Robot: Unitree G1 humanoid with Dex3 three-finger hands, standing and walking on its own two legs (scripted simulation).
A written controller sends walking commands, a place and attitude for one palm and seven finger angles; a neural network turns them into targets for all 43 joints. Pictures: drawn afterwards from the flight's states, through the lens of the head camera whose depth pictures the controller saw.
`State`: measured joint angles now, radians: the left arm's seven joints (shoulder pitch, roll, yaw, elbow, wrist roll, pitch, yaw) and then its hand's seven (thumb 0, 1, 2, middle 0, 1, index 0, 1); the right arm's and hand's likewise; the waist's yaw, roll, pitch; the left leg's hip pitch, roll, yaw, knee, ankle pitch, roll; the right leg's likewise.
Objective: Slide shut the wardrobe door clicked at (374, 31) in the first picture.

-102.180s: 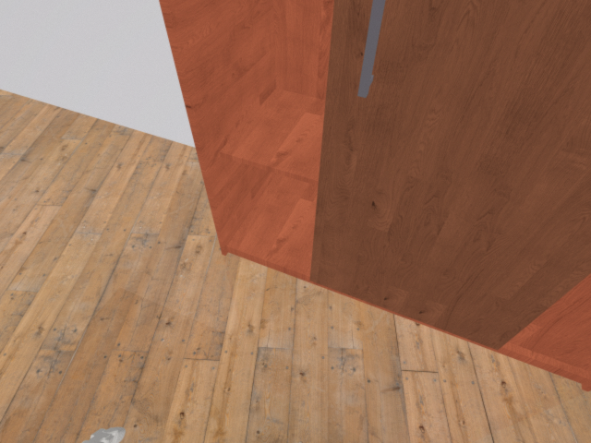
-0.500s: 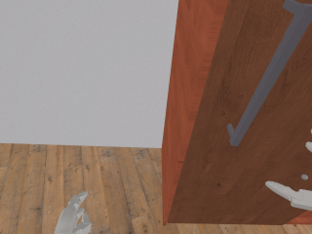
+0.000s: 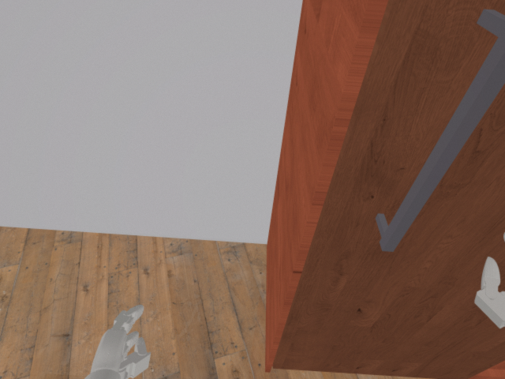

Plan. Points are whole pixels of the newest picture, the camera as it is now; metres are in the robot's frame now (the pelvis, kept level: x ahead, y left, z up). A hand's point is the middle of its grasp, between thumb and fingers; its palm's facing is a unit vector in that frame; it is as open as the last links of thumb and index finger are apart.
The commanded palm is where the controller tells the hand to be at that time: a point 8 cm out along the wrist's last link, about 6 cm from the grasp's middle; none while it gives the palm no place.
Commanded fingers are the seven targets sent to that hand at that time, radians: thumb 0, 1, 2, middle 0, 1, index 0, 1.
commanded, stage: draw the hand back to the body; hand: right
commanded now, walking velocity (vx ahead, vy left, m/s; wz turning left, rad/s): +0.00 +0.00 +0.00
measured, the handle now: (427, 158) +0.31 -0.20 +0.26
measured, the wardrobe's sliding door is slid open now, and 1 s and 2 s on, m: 0.00 0.00 0.00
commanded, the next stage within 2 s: step back with the hand held close in 0.28 s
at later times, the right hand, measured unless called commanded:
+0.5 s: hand (492, 294) +0.18 -0.26 +0.17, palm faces +0.48 +0.78 -0.40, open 7.4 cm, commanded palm +0.13 -0.29 +0.17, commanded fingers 0.00 -0.90 -0.90 0.20 0.30 0.20 0.30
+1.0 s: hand out of the picture +0.10 -0.29 +0.16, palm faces +0.48 +0.76 -0.44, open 7.4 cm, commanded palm +0.05 -0.32 +0.17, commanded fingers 0.00 -0.90 -0.90 0.20 0.30 0.20 0.30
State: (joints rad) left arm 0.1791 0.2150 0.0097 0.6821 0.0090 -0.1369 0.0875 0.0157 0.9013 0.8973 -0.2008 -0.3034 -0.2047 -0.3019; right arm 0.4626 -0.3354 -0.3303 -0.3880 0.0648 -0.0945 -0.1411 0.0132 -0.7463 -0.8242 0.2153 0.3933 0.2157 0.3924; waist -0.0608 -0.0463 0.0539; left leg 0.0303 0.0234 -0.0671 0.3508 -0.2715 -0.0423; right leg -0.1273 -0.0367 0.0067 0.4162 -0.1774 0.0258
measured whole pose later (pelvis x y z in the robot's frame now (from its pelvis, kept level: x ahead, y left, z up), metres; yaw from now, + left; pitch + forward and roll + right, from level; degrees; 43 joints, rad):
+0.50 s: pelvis -0.01 +0.01 +0.00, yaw -1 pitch -5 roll +2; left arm 0.17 0.23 0.01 0.67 0.00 -0.10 0.08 0.02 0.90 0.90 -0.20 -0.30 -0.20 -0.30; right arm 0.45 -0.35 -0.37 -0.37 0.06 -0.15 -0.13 0.02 -0.89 -0.90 0.21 0.31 0.21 0.31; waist -0.05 -0.08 0.04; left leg -0.01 -0.01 -0.05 0.36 -0.26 -0.03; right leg -0.19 -0.07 0.03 0.46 -0.18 0.04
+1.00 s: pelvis -0.09 -0.02 -0.02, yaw -1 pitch -2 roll +3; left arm 0.21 0.21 -0.01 0.59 -0.01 -0.10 0.09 0.01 0.90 0.90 -0.20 -0.30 -0.21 -0.30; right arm 0.51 -0.38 -0.41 -0.46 0.04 -0.22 -0.16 0.02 -0.89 -0.90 0.21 0.31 0.21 0.31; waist -0.03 -0.06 0.04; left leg -0.29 0.01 -0.06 0.55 -0.23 -0.06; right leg -0.45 -0.04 0.02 0.61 -0.17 -0.01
